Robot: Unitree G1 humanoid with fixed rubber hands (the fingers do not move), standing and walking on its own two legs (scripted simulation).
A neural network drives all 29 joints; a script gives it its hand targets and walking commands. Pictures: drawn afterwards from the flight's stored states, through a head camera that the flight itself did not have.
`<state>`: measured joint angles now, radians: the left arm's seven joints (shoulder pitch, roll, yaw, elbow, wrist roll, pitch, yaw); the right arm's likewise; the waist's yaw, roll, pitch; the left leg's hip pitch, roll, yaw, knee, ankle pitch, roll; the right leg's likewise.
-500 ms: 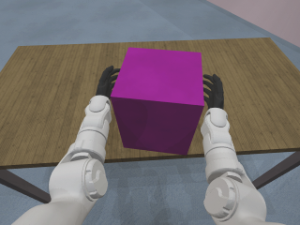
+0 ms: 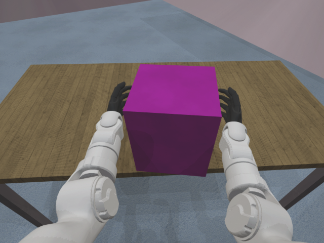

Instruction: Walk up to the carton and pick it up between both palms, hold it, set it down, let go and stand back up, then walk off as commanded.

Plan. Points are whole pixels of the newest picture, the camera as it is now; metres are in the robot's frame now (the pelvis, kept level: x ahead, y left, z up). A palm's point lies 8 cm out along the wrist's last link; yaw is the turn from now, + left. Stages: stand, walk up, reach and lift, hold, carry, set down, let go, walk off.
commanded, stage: reach and lift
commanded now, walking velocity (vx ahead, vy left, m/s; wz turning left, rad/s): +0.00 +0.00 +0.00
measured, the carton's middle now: (173, 121) +0.46 -0.01 +0.06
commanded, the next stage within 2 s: none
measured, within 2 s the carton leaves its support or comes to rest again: neither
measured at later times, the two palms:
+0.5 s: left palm (113, 105) +0.40 +0.14 +0.18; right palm (243, 121) +0.37 -0.16 +0.16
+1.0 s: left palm (106, 93) +0.38 +0.14 +0.22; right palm (248, 106) +0.37 -0.15 +0.20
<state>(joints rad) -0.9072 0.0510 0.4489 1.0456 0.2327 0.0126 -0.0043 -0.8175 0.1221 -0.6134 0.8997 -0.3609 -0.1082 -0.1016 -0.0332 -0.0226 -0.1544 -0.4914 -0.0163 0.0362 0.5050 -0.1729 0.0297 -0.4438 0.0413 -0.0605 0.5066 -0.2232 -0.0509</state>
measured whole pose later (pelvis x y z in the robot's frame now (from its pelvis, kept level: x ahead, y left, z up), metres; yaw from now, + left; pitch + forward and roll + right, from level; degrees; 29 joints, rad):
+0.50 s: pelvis -0.02 +0.00 +0.00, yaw +0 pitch +2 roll +0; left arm -0.95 0.04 0.41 0.98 0.23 0.27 0.03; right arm -0.82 0.08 -0.55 0.91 -0.35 0.05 -0.10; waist -0.03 -0.02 -0.15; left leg -0.38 -0.02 0.04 0.49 -0.15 0.03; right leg -0.34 0.04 -0.06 0.50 -0.21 -0.05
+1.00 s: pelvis -0.02 +0.00 +0.00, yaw +0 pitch -1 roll +0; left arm -0.96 0.04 0.38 0.78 0.23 0.45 0.03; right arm -0.86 0.04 -0.40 0.84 -0.18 0.17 -0.14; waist -0.03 -0.04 -0.13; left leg -0.32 -0.02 0.04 0.48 -0.15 0.03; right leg -0.28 0.04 -0.06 0.50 -0.21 -0.05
